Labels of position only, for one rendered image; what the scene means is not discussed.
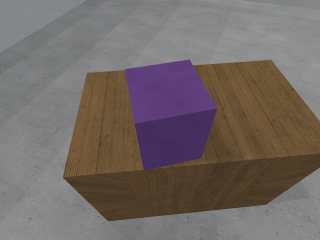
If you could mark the pedestal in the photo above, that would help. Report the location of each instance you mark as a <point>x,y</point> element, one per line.
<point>264,139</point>

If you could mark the carton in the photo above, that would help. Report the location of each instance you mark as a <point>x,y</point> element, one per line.
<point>172,110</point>

